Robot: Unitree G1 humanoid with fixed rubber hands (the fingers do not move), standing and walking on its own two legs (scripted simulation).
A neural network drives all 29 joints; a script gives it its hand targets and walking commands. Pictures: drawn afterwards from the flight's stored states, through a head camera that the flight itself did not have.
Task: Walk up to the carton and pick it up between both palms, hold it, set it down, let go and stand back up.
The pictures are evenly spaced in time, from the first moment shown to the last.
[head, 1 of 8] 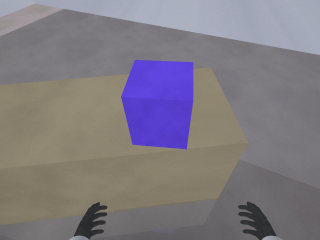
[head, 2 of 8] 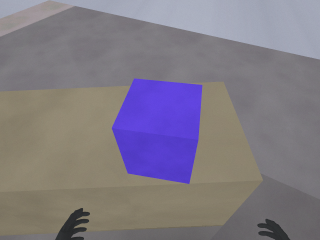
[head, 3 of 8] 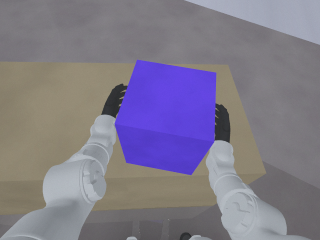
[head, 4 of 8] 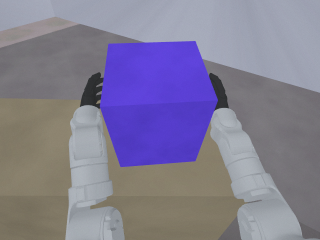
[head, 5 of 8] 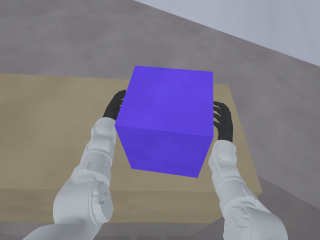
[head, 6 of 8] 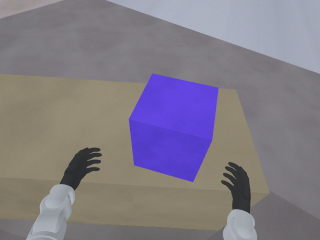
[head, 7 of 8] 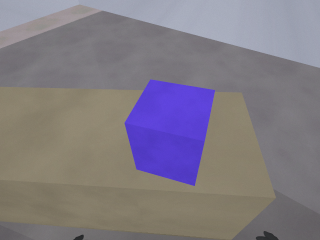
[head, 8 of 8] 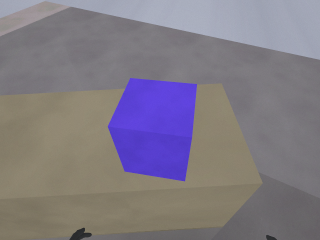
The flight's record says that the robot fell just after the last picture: no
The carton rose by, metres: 0.20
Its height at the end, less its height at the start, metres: +0.00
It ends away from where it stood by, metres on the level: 0.03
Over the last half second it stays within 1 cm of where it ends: yes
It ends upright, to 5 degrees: yes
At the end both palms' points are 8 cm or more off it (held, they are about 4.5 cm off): yes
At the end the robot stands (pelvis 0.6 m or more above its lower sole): yes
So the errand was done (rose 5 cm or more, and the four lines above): yes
